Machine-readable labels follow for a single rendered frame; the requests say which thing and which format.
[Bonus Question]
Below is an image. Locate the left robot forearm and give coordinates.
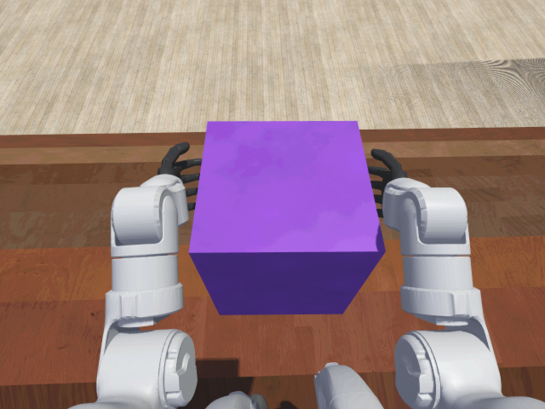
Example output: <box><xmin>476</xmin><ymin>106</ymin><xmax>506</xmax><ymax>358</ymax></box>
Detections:
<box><xmin>96</xmin><ymin>174</ymin><xmax>189</xmax><ymax>396</ymax></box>

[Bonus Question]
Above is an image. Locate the left robot hand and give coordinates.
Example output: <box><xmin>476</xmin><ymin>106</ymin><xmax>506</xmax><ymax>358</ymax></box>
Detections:
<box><xmin>158</xmin><ymin>142</ymin><xmax>202</xmax><ymax>211</ymax></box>

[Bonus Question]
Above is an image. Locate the left robot upper arm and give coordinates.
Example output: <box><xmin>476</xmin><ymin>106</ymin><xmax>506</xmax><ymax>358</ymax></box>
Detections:
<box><xmin>68</xmin><ymin>329</ymin><xmax>198</xmax><ymax>409</ymax></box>

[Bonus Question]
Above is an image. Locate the right robot thigh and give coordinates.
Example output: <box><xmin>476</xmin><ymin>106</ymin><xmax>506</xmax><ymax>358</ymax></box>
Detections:
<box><xmin>314</xmin><ymin>365</ymin><xmax>384</xmax><ymax>409</ymax></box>

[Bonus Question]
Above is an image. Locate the carton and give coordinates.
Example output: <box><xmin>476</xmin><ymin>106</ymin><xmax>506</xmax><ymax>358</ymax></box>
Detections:
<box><xmin>189</xmin><ymin>121</ymin><xmax>386</xmax><ymax>315</ymax></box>

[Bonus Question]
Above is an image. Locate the right robot upper arm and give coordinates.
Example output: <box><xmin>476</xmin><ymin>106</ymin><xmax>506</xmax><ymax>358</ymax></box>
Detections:
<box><xmin>394</xmin><ymin>330</ymin><xmax>545</xmax><ymax>409</ymax></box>

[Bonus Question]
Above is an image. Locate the right robot hand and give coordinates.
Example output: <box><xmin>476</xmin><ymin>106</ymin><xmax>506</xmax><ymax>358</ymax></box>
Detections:
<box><xmin>367</xmin><ymin>149</ymin><xmax>407</xmax><ymax>218</ymax></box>

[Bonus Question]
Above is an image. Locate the right robot forearm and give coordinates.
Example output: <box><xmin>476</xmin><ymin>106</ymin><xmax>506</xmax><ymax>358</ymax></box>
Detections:
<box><xmin>382</xmin><ymin>178</ymin><xmax>502</xmax><ymax>390</ymax></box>

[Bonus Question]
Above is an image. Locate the left robot shin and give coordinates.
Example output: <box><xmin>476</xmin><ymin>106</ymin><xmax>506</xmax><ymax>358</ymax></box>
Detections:
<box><xmin>229</xmin><ymin>391</ymin><xmax>252</xmax><ymax>400</ymax></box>

